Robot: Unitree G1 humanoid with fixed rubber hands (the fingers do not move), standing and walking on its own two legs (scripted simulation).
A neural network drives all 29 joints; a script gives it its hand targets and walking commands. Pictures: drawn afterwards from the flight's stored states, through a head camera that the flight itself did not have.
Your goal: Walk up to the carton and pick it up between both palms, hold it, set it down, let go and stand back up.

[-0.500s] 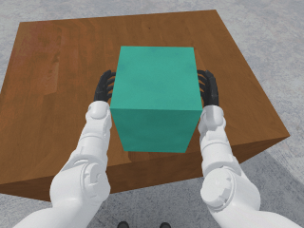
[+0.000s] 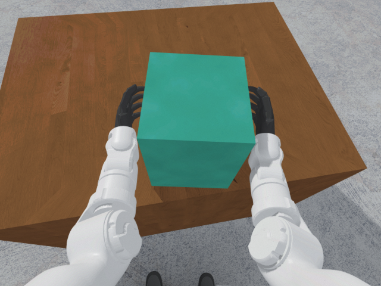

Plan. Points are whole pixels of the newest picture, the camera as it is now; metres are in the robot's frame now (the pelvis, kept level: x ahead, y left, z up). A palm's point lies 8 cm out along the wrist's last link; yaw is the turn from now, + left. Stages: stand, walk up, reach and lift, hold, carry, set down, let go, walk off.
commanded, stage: set down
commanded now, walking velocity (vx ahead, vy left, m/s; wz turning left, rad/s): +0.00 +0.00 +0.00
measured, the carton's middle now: (193, 127) +0.45 -0.01 -0.02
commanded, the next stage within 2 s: none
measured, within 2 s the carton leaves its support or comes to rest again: neither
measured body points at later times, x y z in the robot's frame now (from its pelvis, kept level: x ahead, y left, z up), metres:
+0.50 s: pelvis -0.01 +0.00 +0.00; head +0.11 +0.02 +0.43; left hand +0.44 +0.14 +0.02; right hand +0.43 -0.15 +0.04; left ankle -0.01 +0.12 -0.75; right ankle -0.02 -0.10 -0.75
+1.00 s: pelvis -0.01 +0.01 -0.01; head +0.12 +0.01 +0.42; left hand +0.45 +0.15 -0.01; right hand +0.45 -0.15 +0.01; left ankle -0.01 +0.12 -0.75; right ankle -0.02 -0.10 -0.75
